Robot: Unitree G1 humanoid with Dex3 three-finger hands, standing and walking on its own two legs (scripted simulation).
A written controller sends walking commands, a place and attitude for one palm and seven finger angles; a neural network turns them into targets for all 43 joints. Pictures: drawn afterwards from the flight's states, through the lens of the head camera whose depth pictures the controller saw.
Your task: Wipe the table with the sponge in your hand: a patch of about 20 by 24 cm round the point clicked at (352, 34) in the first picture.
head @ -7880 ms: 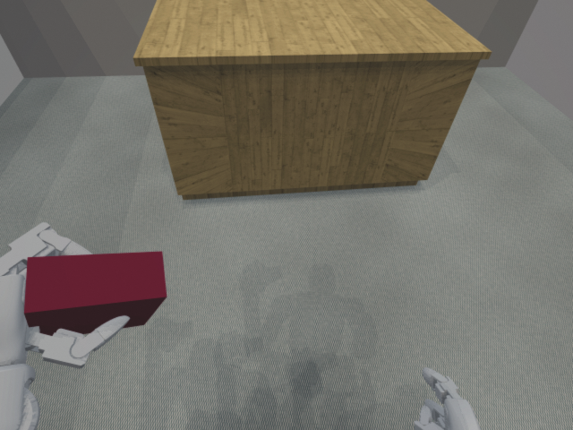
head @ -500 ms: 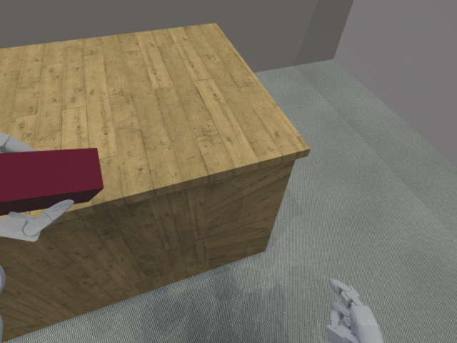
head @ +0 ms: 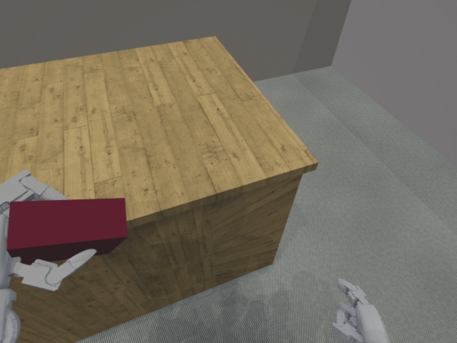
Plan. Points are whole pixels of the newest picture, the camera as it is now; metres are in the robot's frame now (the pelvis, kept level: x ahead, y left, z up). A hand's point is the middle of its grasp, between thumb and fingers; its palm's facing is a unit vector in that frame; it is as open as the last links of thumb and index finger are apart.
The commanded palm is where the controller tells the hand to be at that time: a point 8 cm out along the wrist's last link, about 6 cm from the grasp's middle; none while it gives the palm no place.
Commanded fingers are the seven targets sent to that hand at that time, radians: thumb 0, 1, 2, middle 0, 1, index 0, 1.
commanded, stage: shuffle to correct the standing spot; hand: left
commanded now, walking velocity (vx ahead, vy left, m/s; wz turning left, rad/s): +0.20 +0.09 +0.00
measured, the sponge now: (85, 231) +0.23 +0.21 +0.15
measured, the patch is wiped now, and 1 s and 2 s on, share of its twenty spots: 0.00 0.00 0.00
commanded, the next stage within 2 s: come to a stop and stand still in 0.72 s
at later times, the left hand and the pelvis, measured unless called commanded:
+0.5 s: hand (76, 180) +0.29 +0.24 +0.17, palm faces +0.37 -0.80 -0.47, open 9.4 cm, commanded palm +0.21 +0.29 +0.18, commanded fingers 0.00 0.10 1.30 -1.20 -1.60 -1.20 -1.60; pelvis +0.07 +0.00 -0.02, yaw +3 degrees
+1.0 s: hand (50, 143) +0.36 +0.31 +0.17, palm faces +0.40 -0.83 -0.40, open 9.3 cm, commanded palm +0.30 +0.34 +0.18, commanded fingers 0.00 0.10 1.30 -1.20 -1.60 -1.20 -1.60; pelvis +0.14 +0.06 +0.00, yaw +0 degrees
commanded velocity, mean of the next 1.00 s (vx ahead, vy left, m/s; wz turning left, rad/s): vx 0.10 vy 0.06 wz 0.00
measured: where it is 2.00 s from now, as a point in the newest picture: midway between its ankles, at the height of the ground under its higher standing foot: outside the picture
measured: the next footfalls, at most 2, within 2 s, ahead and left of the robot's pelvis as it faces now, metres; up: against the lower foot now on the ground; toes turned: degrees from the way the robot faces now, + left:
right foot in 0.46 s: +0.16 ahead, -0.04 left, +0.00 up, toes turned +0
left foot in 0.82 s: +0.19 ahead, +0.19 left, +0.00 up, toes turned +3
